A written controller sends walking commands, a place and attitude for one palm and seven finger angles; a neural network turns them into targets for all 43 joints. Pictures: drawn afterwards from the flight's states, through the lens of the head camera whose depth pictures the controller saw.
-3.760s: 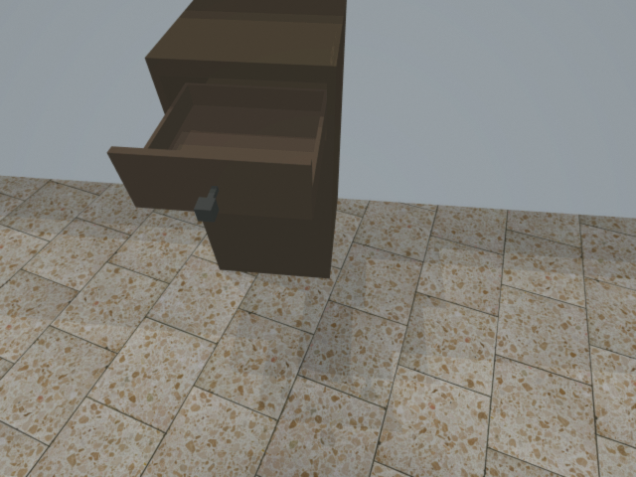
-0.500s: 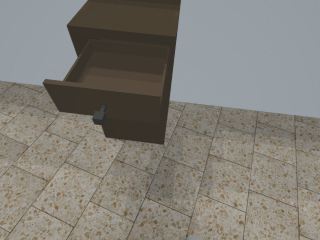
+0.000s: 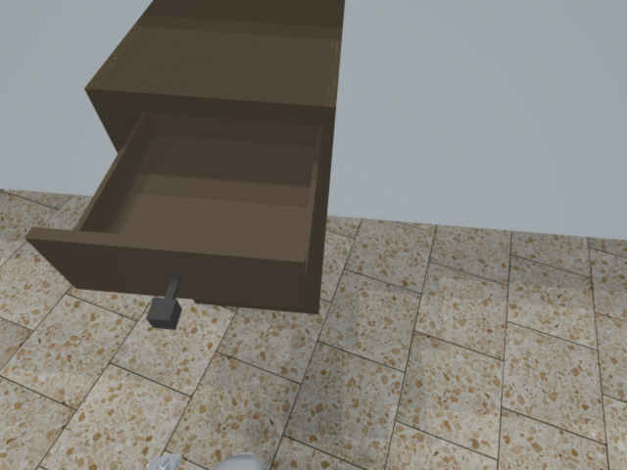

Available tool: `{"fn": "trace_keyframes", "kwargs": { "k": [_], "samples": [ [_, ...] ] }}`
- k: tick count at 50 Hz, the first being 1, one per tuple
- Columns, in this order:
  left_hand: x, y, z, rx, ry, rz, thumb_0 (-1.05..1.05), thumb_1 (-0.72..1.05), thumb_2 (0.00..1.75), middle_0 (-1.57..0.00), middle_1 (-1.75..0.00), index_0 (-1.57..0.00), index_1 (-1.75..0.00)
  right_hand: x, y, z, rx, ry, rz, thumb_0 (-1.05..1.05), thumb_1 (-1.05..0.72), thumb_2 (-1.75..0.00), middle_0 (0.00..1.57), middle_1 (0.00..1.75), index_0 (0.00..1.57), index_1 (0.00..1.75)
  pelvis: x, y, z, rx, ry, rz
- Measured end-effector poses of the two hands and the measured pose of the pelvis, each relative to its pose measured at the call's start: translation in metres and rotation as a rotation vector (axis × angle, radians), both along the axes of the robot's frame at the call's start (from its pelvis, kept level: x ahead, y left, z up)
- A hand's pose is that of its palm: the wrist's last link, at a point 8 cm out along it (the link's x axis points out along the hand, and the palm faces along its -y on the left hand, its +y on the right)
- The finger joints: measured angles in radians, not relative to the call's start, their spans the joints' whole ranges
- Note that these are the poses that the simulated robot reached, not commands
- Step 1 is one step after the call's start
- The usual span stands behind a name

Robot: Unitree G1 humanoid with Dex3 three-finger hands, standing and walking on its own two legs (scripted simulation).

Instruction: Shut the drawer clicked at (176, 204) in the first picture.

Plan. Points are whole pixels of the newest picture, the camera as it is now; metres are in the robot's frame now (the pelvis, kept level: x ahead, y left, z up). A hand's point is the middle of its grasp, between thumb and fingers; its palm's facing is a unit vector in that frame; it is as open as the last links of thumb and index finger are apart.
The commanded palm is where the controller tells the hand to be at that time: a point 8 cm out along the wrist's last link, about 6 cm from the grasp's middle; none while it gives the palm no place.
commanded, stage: come to a stop and stand still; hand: left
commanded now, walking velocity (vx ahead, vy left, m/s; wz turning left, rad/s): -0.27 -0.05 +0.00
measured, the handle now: (168, 301) +0.34 +0.22 -0.04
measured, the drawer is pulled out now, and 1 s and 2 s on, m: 0.29 0.29 0.29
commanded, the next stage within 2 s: look again from close up in 1.30 s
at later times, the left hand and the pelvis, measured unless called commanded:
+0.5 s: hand out of the picture +0.01 +0.16 -0.15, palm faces +0.04 -0.96 -0.27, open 7.4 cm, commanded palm none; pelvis +0.00 -0.03 +0.01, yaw -1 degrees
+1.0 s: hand out of the picture +0.00 +0.18 -0.16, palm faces +0.01 -0.98 -0.20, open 7.3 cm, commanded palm none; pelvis -0.03 +0.00 +0.01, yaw -1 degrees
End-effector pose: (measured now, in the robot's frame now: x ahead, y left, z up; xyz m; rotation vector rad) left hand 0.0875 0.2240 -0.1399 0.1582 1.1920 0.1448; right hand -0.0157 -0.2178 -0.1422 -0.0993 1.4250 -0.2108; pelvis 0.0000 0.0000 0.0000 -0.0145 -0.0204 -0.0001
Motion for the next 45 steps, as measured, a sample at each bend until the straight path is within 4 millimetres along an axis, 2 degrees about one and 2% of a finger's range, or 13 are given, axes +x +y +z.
{"fn": "trace_keyframes", "kwargs": {
  "k": [4, 8, 14, 18, 23, 28, 33, 45],
  "samples": [
    [-0.006, 0.017, -0.007, 0.017, 0.060, 0.035, -0.02, 0.94, 0.90, -0.20, -0.30, -0.20, -0.30, 0.047, -0.001, -0.004, -0.033, -0.064, 0.044, 0.01, -0.93, -0.90, 0.20, 0.30, 0.20, 0.30, 0.013, 0.007, -0.005, 0.015, 0.006, -0.005],
    [-0.019, 0.024, 0.001, 0.051, 0.119, 0.054, -0.01, 0.93, 0.90, -0.20, -0.30, -0.20, -0.30, 0.079, -0.009, -0.002, -0.036, -0.113, 0.084, 0.01, -0.94, -0.90, 0.20, 0.30, 0.20, 0.30, 0.012, 0.002, -0.001, 0.022, 0.018, -0.007],
    [-0.044, 0.019, 0.013, 0.123, 0.144, 0.045, 0.00, 0.92, 0.90, -0.20, -0.30, -0.20, -0.30, 0.104, -0.038, -0.014, -0.014, -0.175, 0.080, 0.01, -0.92, -0.90, 0.20, 0.30, 0.20, 0.30, 0.004, -0.019, -0.006, 0.043, 0.021, -0.024],
    [-0.064, 0.007, 0.022, 0.126, 0.176, 0.052, 0.00, 0.91, 0.90, -0.20, -0.30, -0.20, -0.30, 0.107, -0.053, -0.008, -0.015, -0.173, 0.075, 0.01, -0.92, -0.90, 0.20, 0.30, 0.20, 0.30, 0.000, -0.027, 0.002, 0.053, 0.015, -0.011],
    [-0.076, -0.013, 0.024, 0.089, 0.183, 0.054, 0.00, 0.91, 0.90, -0.20, -0.30, -0.20, -0.30, 0.098, -0.060, 0.003, -0.011, -0.163, 0.079, 0.01, -0.91, -0.90, 0.20, 0.30, 0.20, 0.30, -0.003, -0.033, 0.010, 0.065, 0.020, -0.015],
    [-0.085, -0.026, 0.016, 0.034, 0.170, 0.066, 0.00, 0.91, 0.90, -0.20, -0.30, -0.20, -0.30, 0.084, -0.053, 0.007, -0.011, -0.148, 0.096, 0.01, -0.91, -0.90, 0.20, 0.30, 0.20, 0.30, -0.009, -0.033, 0.011, 0.058, 0.019, -0.005],
    [-0.091, -0.023, 0.003, 0.005, 0.169, 0.087, 0.01, 0.92, 0.90, -0.20, -0.30, -0.20, -0.30, 0.058, -0.040, 0.006, -0.018, -0.113, 0.116, 0.01, -0.91, -0.90, 0.20, 0.30, 0.20, 0.30, -0.016, -0.027, 0.007, 0.027, 0.001, 0.012],
    [-0.088, -0.005, 0.006, -0.011, 0.158, 0.026, 0.01, 0.92, 0.90, -0.20, -0.30, -0.20, -0.30, -0.021, -0.013, 0.011, -0.006, 0.008, 0.053, 0.01, -0.92, -0.90, 0.20, 0.30, 0.20, 0.30, -0.027, -0.009, 0.014, 0.015, -0.010, -0.016]
  ]
}}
